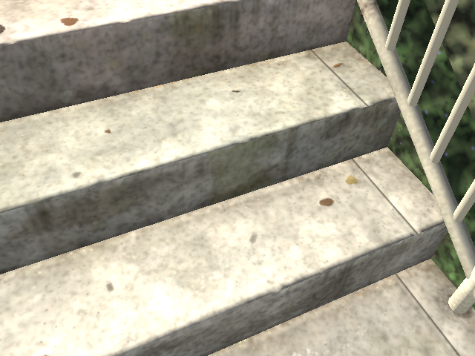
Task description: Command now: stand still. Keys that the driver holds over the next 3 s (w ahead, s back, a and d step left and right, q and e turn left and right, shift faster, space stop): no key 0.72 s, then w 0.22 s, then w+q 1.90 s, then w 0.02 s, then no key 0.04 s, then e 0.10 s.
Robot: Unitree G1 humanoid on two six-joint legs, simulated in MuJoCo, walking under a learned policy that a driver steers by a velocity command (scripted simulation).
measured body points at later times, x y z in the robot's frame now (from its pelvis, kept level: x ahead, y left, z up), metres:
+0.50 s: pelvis +0.00 +0.01 +0.00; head +0.01 +0.02 +0.45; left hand +0.00 +0.22 -0.16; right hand +0.01 -0.21 -0.15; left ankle -0.02 +0.07 -0.74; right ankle +0.00 -0.12 -0.74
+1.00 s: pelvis +0.04 -0.01 +0.00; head +0.04 -0.02 +0.45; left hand +0.09 +0.22 -0.14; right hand -0.04 -0.25 -0.15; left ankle -0.03 +0.07 -0.74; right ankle +0.02 -0.12 -0.66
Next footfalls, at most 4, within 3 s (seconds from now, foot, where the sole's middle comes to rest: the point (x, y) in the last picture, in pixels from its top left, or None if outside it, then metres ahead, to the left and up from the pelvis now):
1.30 right None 0.42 -0.28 -0.60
1.90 left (284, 235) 0.68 -0.08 -0.41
2.34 right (283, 82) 1.04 -0.08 -0.23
2.94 left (68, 8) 1.04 0.43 -0.04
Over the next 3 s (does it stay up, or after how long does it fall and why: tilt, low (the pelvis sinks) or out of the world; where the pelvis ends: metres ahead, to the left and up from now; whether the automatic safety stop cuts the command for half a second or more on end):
stays up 1.01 0.21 0.58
